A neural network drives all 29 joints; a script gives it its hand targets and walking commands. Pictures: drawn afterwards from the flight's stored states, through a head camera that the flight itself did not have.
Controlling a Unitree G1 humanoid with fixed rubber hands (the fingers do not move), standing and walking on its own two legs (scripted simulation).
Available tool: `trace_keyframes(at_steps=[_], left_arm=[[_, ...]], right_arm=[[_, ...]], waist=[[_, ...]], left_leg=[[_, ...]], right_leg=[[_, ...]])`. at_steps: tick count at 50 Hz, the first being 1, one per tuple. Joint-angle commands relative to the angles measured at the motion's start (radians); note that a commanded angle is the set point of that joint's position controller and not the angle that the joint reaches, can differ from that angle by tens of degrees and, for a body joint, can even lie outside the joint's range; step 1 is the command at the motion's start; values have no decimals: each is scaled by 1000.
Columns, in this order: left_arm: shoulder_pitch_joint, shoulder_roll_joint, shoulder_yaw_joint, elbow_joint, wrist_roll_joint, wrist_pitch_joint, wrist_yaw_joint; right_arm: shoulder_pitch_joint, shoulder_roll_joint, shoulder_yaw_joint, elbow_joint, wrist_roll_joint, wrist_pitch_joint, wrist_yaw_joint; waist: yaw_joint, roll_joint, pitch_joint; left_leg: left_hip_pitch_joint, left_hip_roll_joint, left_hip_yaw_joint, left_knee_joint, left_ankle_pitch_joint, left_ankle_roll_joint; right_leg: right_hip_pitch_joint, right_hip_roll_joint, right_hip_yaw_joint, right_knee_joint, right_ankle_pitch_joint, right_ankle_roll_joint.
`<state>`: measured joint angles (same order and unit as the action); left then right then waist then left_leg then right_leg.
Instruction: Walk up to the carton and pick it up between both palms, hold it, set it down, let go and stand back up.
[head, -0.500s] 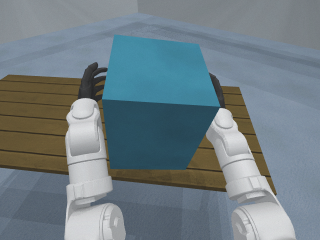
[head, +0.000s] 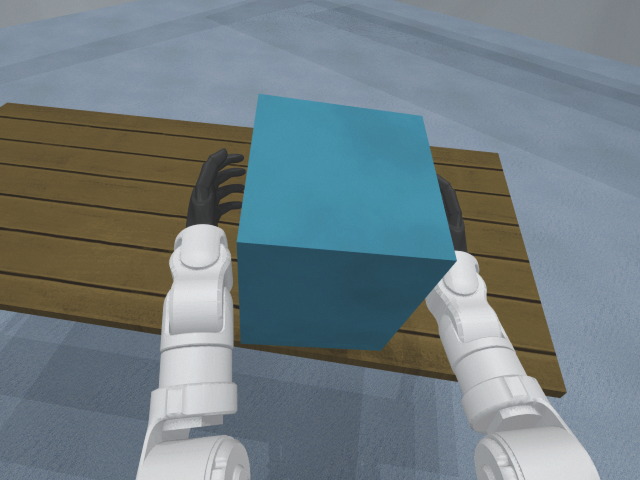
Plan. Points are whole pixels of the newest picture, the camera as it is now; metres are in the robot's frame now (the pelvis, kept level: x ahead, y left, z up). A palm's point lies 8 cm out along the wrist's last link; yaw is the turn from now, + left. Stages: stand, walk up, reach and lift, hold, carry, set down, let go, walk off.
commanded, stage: set down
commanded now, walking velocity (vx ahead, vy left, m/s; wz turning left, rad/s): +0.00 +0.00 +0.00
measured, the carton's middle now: (326, 236) +0.40 -0.02 +0.11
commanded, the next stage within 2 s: none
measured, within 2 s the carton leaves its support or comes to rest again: neither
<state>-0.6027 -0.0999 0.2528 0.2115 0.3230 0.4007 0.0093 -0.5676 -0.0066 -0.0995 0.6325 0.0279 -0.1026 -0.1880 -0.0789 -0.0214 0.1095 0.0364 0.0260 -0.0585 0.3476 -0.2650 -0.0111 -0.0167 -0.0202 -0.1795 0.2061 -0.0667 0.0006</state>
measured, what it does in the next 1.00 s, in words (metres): stands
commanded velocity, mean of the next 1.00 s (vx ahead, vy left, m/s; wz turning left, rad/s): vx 0.00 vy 0.00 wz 0.00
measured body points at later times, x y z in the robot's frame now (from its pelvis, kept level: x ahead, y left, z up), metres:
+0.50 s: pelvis +0.01 +0.01 +0.00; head +0.01 +0.03 +0.45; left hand +0.42 +0.11 +0.15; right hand +0.39 -0.18 +0.12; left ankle -0.04 +0.12 -0.75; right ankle +0.04 -0.12 -0.75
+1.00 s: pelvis +0.01 +0.00 +0.00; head +0.02 +0.01 +0.45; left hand +0.44 +0.10 +0.12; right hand +0.40 -0.19 +0.10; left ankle -0.04 +0.12 -0.75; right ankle +0.04 -0.12 -0.75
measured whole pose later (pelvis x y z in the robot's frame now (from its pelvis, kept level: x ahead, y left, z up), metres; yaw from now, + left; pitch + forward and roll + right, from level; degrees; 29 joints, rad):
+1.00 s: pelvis +0.01 +0.00 +0.00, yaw -2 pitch +0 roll -1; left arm -0.75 -0.12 0.39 0.66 0.34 0.18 0.06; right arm -0.70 0.01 -0.37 0.91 -0.19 -0.17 -0.10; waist -0.06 0.01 0.01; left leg -0.07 0.02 -0.03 0.32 -0.25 -0.01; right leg -0.15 -0.02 -0.15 0.21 -0.06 0.00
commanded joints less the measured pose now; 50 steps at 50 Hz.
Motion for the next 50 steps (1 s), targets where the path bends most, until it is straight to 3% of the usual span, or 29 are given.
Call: trace_keyframes(at_steps=[1, 2, 8, 10, 13, 15, 17, 19, 22, 24, 26, 27, 29, 30, 32, 33, 34, 36, 37, 40, 41, 46, 50], left_arm=[[-484, -483, -448, -24, -86, -24, -145], [-502, -484, -433, 0, -72, -20, -148], [-473, -502, -435, -6, -69, -29, -135], [-484, -502, -414, 19, -67, -31, -135], [-531, -517, -431, 35, -66, -44, -123], [-514, -523, -406, 101, -58, -44, -117], [-521, -511, -384, 107, -45, -59, -113], [-535, -522, -394, 89, -64, -89, -108], [-514, -538, -373, 150, -52, -95, -100], [-539, -538, -386, 127, -60, -104, -100], [-540, -531, -394, 142, -65, -123, -93], [-537, -534, -392, 137, -70, -130, -87], [-537, -536, -389, 158, -71, -149, -86], [-569, -540, -400, 139, -72, -160, -80], [-550, -533, -343, 217, -48, -152, -88], [-557, -538, -343, 202, -53, -153, -91], [-594, -527, -350, 182, -65, -165, -91], [-607, -534, -351, 223, -57, -180, -86], [-599, -541, -340, 257, -55, -183, -83], [-625, -537, -290, 291, -54, -213, -76], [-649, -526, -282, 309, -51, -224, -78], [-669, -507, -202, 384, -11, -248, -84], [-698, -516, -182, 434, -6, -284, -64]], right_arm=[[-708, 423, 321, -255, -20, -69, 108], [-718, 426, 299, -242, -32, -64, 113], [-699, 405, 289, -247, -25, -81, 126], [-721, 395, 282, -241, -32, -81, 129], [-730, 367, 215, -173, -57, -84, 142], [-737, 355, 190, -159, -75, -86, 150], [-709, 368, 169, -103, -88, -87, 158], [-728, 393, 186, -136, -85, -104, 160], [-725, 371, 183, -91, -93, -105, 169], [-741, 386, 174, -102, -89, -116, 167], [-731, 391, 182, -80, -100, -115, 170], [-711, 395, 176, -75, -109, -120, 171], [-717, 414, 185, -71, -100, -124, 173], [-730, 417, 172, -66, -102, -127, 174], [-718, 413, 158, -14, -125, -109, 176], [-722, 422, 146, -19, -126, -112, 176], [-714, 429, 140, -1, -132, -112, 179], [-752, 441, 137, -23, -140, -125, 183], [-778, 441, 128, -25, -146, -127, 183], [-785, 444, 113, 1, -176, -128, 191], [-786, 454, 95, 22, -188, -126, 193], [-748, 467, 9, 127, -236, -119, 216], [-793, 470, -23, 136, -278, -144, 231]], waist=[[-5, 30, -414], [-18, 23, -408], [-9, 31, -438], [-6, 17, -424], [-32, 57, -430], [-26, 60, -397], [-17, 53, -372], [-10, 51, -473], [-8, 48, -432], [-12, 59, -461], [-19, 23, -498], [-23, 36, -495], [-5, 43, -507], [-15, 62, -523], [-7, 28, -473], [0, 31, -477], [-14, 29, -507], [5, 43, -538], [-3, 26, -535], [12, 9, -551], [1, -7, -540], [17, 34, -506], [24, 20, -580]], left_leg=[[-158, -63, 69, -43, 380, -44], [-160, -64, 69, -51, 364, -44], [-115, -48, 55, -22, 539, -68], [-119, -54, 58, -22, 493, -66], [-67, -37, 57, -36, 436, -83], [-78, -36, 65, -35, 403, -86], [-91, -32, 70, -38, 423, -87], [-93, -39, 69, -15, 496, -82], [-66, -36, 62, -2, 581, -95], [-84, -39, 69, -10, 519, -89], [-97, -40, 68, -9, 524, -80], [-85, -38, 62, -1, 569, -88], [-112, -45, 65, 1, 532, -84], [-118, -47, 68, -2, 548, -88], [-155, -50, 70, -18, 476, -75], [-174, -51, 73, -30, 448, -72], [-177, -51, 75, -33, 442, -67], [-176, -51, 79, -31, 434, -67], [-183, -49, 79, -37, 412, -66], [-207, -57, 83, -36, 404, -63], [-229, -57, 87, -48, 373, -52], [-251, -53, 101, -77, 330, -51], [-253, -48, 104, -68, 354, -55]], right_leg=[[421, 39, 18, 77, 275, 28], [402, 39, 22, 67, 257, 24], [393, 57, 11, 82, 308, 17], [374, 52, 3, 71, 282, 14], [292, 59, -12, 54, 165, 1], [271, 56, -10, 43, 127, -7], [274, 56, -12, 46, 145, -4], [326, 59, -3, 71, 258, -3], [298, 67, -10, 74, 268, -1], [307, 56, -3, 61, 267, 0], [320, 58, 6, 77, 314, 8], [305, 60, 1, 83, 348, 6], [329, 51, 8, 88, 364, 7], [329, 55, 7, 94, 395, 6], [335, 52, 12, 85, 341, 12], [356, 49, 12, 87, 346, 11], [368, 46, 18, 94, 369, 11], [359, 40, 16, 102, 366, 18], [341, 45, 12, 99, 357, 13], [352, 48, 13, 101, 370, 20], [354, 42, 23, 102, 374, 26], [360, 30, 36, 90, 313, 16], [339, 38, 21, 99, 320, 12]])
